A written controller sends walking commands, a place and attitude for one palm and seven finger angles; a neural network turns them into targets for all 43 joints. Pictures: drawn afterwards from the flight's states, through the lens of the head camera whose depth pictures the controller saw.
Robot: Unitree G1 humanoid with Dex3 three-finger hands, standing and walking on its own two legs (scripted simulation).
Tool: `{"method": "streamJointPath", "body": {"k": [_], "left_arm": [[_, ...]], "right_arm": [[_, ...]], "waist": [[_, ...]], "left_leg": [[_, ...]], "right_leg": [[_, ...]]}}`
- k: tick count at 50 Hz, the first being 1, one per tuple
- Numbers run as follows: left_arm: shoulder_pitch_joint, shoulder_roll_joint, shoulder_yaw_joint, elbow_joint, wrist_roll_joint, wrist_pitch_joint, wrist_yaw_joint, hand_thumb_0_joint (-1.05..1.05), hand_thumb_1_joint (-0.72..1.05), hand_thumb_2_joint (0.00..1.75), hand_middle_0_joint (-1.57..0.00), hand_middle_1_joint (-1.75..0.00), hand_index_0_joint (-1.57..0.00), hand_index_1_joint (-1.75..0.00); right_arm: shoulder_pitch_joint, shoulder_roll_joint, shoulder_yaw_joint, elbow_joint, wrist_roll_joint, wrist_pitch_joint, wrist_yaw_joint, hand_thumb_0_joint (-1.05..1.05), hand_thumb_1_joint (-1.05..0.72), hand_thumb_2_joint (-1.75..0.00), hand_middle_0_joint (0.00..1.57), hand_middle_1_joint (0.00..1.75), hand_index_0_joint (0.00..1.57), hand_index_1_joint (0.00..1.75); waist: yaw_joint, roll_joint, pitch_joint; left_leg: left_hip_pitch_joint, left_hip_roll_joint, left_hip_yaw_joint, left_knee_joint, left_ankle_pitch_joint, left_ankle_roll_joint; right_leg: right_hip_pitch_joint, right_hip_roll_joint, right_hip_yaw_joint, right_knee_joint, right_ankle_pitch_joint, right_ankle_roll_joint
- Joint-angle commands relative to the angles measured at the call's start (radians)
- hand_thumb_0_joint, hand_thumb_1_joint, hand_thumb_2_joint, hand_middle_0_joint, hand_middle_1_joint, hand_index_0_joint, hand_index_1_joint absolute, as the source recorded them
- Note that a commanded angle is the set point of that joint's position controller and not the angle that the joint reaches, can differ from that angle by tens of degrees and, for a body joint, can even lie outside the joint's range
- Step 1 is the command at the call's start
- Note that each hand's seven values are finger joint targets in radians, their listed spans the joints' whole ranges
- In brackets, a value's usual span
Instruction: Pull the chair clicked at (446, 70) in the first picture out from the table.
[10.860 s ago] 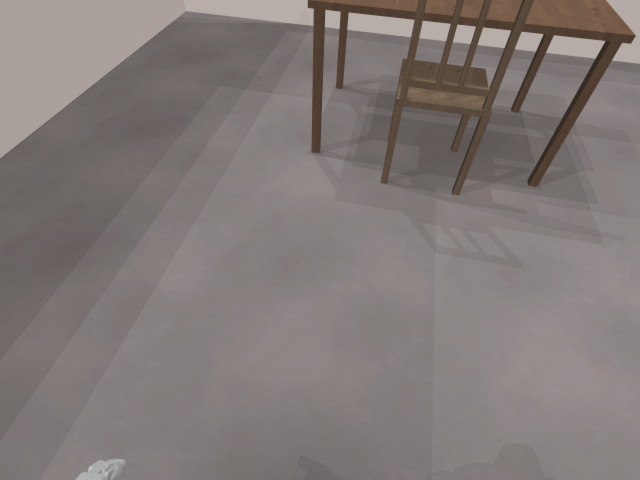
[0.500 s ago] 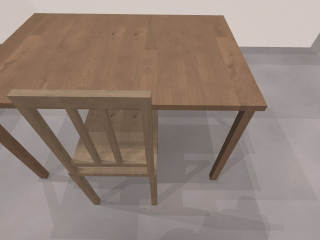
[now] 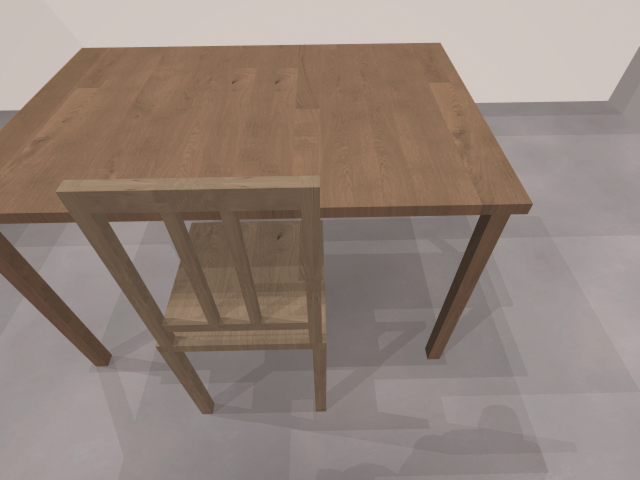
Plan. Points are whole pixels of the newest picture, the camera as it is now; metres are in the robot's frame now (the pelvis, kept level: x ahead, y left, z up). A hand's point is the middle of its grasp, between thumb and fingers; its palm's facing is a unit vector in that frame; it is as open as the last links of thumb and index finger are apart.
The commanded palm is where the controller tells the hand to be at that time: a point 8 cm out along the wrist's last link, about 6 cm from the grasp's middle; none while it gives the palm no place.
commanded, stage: come to a stop and stand still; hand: left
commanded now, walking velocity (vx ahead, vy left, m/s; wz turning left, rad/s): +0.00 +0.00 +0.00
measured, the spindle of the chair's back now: (195, 273) +0.46 +0.25 -0.07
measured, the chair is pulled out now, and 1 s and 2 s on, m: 0.00 0.00 0.00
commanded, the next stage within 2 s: look again from close up in 0.14 s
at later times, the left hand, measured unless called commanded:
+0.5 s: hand out of the picture +0.02 +0.15 -0.17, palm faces +0.00 -0.98 -0.19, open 7.4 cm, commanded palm none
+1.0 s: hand out of the picture +0.05 +0.14 -0.17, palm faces +0.01 -0.98 -0.21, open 7.4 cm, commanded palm none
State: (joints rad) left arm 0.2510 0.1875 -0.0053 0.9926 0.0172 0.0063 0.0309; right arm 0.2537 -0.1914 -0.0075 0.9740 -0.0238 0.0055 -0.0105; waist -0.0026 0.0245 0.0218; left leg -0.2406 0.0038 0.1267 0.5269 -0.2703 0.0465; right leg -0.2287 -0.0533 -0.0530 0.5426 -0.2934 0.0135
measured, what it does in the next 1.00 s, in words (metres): shifts its weight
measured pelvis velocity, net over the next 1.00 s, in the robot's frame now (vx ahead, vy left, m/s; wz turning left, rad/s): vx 0.04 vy -0.03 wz -0.01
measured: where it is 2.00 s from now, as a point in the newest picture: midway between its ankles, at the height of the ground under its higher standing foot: outside the picture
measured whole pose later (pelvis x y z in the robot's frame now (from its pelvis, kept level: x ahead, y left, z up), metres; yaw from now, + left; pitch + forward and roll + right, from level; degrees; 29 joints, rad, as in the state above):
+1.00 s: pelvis +0.04 -0.03 +0.01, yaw +0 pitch +0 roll +1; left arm 0.27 0.16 -0.01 1.12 0.01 -0.03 0.04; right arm 0.25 -0.16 0.01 1.14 -0.02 -0.02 -0.03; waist 0.01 0.00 0.04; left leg -0.14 0.03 0.12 0.41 -0.26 0.00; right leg -0.14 -0.02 -0.06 0.45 -0.31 -0.02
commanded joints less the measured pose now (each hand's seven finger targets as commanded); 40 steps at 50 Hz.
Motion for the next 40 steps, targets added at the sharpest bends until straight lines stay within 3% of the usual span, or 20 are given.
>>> {"method": "streamJointPath", "body": {"k": [1, 6, 12, 17, 29, 40], "left_arm": [[0.048, 0.107, 0.017, -0.035, 0.002, -0.013, 0.001, 0.00, 0.90, 0.90, -0.20, -0.30, -0.20, -0.30], [0.062, 0.107, 0.012, -0.003, -0.003, -0.023, 0.000, 0.00, 0.90, 0.90, -0.20, -0.30, -0.20, -0.30], [0.070, 0.099, 0.008, 0.042, -0.005, -0.027, 0.003, 0.00, 0.90, 0.90, -0.20, -0.30, -0.20, -0.30], [0.083, 0.090, 0.005, 0.077, -0.006, -0.032, 0.006, 0.00, 0.90, 0.90, -0.20, -0.30, -0.20, -0.30], [0.093, 0.070, 0.006, 0.111, -0.004, -0.035, 0.011, 0.00, 0.90, 0.90, -0.20, -0.30, -0.20, -0.30], [0.090, 0.079, 0.009, 0.110, -0.005, -0.039, 0.011, 0.00, 0.90, 0.90, -0.20, -0.30, -0.20, -0.30]], "right_arm": [[0.029, -0.115, -0.013, -0.036, 0.003, -0.023, 0.002, 0.00, -0.90, -0.90, 0.20, 0.30, 0.20, 0.30], [0.053, -0.106, -0.003, 0.010, 0.008, -0.035, 0.000, 0.00, -0.90, -0.90, 0.20, 0.30, 0.20, 0.30], [0.068, -0.082, 0.005, 0.069, 0.012, -0.039, -0.006, 0.00, -0.90, -0.90, 0.20, 0.30, 0.20, 0.30], [0.078, -0.069, 0.010, 0.107, 0.015, -0.044, -0.011, 0.00, -0.90, -0.90, 0.20, 0.30, 0.20, 0.30], [0.073, -0.047, 0.011, 0.142, 0.014, -0.043, -0.019, 0.00, -0.90, -0.90, 0.20, 0.30, 0.20, 0.30], [0.060, -0.053, 0.011, 0.147, 0.013, -0.042, -0.022, 0.00, -0.90, -0.90, 0.20, 0.30, 0.20, 0.30]], "waist": [[0.006, -0.016, 0.064], [0.006, -0.030, 0.008], [0.006, -0.024, 0.034], [0.006, -0.028, 0.010], [0.005, -0.033, 0.035], [0.008, -0.027, 0.012]], "left_leg": [[-0.076, 0.117, -0.193, -0.250, -0.180, 0.005], [-0.007, 0.112, -0.163, -0.222, -0.043, 0.003], [0.027, 0.110, -0.143, -0.209, 0.056, -0.001], [0.065, 0.110, -0.127, -0.187, 0.152, -0.004], [0.087, 0.112, -0.110, -0.175, 0.205, -0.013], [0.115, 0.113, -0.106, -0.170, 0.249, -0.018]], "right_leg": [[-0.035, -0.030, 0.068, -0.111, -0.061, -0.048], [-0.006, -0.051, 0.076, -0.127, 0.021, -0.046], [-0.011, -0.053, 0.079, -0.141, 0.067, -0.044], [0.010, -0.059, 0.081, -0.137, 0.141, -0.044], [0.016, -0.063, 0.083, -0.145, 0.220, -0.044], [0.045, -0.067, 0.083, -0.148, 0.295, -0.049]]}}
